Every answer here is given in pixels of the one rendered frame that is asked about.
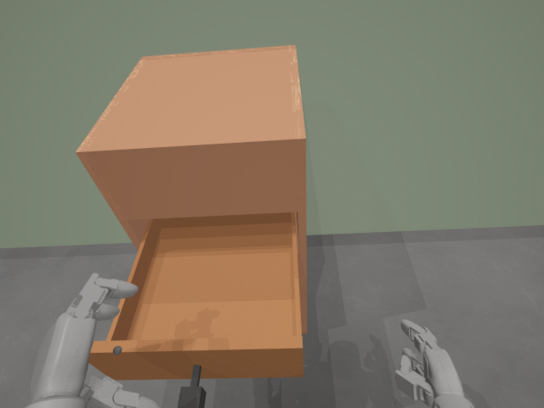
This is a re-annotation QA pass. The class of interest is robot left hand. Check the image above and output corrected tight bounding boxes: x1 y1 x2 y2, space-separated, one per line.
30 273 160 408

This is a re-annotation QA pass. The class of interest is robot right hand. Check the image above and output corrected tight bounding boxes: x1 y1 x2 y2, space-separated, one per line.
395 320 465 408

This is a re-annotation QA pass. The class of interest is cabinet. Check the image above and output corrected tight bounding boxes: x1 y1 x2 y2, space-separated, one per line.
76 45 307 334

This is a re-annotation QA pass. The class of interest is handle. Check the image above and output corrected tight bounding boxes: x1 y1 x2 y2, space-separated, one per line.
178 365 207 408

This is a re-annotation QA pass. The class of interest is drawer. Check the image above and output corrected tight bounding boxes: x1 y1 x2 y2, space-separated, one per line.
88 212 303 380

